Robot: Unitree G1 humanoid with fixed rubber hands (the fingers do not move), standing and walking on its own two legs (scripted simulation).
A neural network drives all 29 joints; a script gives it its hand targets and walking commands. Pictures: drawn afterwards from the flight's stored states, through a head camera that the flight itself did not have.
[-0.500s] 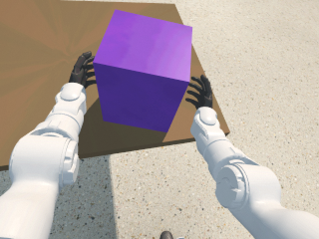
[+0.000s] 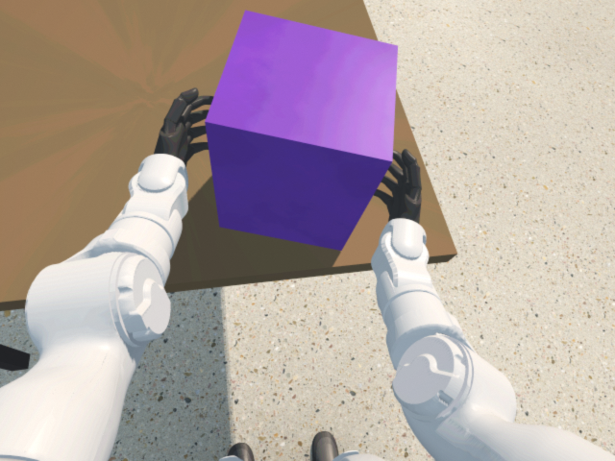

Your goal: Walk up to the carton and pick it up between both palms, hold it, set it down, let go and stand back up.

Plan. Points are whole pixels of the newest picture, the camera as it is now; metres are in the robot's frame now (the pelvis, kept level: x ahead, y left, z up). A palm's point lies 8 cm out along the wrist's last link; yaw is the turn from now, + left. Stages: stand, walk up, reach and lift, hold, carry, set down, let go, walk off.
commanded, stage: reach and lift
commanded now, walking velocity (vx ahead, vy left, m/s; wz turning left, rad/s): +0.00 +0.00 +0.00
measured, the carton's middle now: (299, 145) +0.55 -0.05 -0.01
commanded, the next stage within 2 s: none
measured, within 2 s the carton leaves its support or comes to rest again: neither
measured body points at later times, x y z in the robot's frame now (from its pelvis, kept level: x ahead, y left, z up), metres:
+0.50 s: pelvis +0.02 -0.02 +0.01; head +0.14 +0.02 +0.44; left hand +0.52 +0.12 +0.04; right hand +0.42 -0.17 +0.03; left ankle +0.00 +0.08 -0.73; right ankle +0.00 -0.15 -0.73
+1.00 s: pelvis +0.02 -0.01 +0.01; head +0.14 +0.04 +0.43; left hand +0.52 +0.12 +0.04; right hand +0.42 -0.17 +0.03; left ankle +0.00 +0.08 -0.73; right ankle +0.00 -0.15 -0.73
